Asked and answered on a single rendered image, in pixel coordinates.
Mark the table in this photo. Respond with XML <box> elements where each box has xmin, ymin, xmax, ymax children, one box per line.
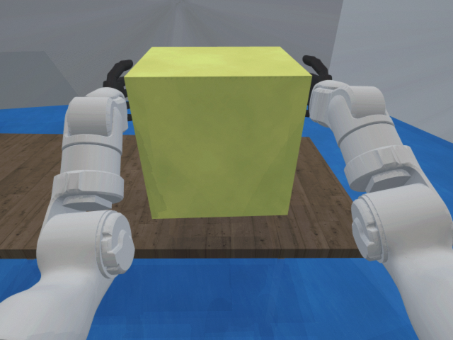
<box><xmin>0</xmin><ymin>133</ymin><xmax>364</xmax><ymax>259</ymax></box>

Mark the robot left forearm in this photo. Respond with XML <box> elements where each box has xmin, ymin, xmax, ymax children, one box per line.
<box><xmin>36</xmin><ymin>87</ymin><xmax>128</xmax><ymax>270</ymax></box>

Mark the carton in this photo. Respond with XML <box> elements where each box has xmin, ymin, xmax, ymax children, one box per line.
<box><xmin>124</xmin><ymin>47</ymin><xmax>312</xmax><ymax>219</ymax></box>

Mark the robot right upper arm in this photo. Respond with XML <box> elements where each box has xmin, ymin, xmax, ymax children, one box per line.
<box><xmin>351</xmin><ymin>183</ymin><xmax>453</xmax><ymax>340</ymax></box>

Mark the robot left hand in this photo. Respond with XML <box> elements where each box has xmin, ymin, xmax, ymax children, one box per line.
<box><xmin>103</xmin><ymin>59</ymin><xmax>133</xmax><ymax>121</ymax></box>

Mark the robot right forearm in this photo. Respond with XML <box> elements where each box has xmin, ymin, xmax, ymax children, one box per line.
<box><xmin>309</xmin><ymin>80</ymin><xmax>453</xmax><ymax>246</ymax></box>

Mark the robot left upper arm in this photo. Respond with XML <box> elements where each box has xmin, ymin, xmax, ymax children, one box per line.
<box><xmin>0</xmin><ymin>210</ymin><xmax>135</xmax><ymax>340</ymax></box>

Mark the robot right hand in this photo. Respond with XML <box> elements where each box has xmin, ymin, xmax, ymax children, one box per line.
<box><xmin>302</xmin><ymin>55</ymin><xmax>332</xmax><ymax>117</ymax></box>

